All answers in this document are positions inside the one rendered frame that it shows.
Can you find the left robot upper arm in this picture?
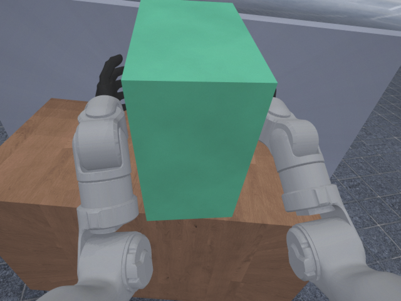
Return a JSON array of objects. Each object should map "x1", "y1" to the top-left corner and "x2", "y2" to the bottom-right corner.
[{"x1": 36, "y1": 231, "x2": 153, "y2": 301}]

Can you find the right robot upper arm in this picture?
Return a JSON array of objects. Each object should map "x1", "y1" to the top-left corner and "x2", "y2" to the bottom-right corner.
[{"x1": 286, "y1": 216, "x2": 401, "y2": 301}]

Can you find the right robot forearm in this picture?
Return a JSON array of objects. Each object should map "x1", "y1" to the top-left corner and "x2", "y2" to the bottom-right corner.
[{"x1": 258, "y1": 97, "x2": 366, "y2": 261}]

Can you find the pedestal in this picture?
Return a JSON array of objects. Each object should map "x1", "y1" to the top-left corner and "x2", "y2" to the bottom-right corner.
[{"x1": 0, "y1": 98, "x2": 321, "y2": 301}]

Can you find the left robot forearm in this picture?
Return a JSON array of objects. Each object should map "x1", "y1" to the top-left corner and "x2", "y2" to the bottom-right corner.
[{"x1": 72, "y1": 95, "x2": 139, "y2": 275}]

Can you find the carton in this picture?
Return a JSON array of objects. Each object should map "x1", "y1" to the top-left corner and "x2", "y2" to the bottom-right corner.
[{"x1": 121, "y1": 0, "x2": 278, "y2": 221}]

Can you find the left robot hand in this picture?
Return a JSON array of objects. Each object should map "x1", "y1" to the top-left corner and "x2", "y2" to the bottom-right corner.
[{"x1": 95, "y1": 55, "x2": 127, "y2": 111}]

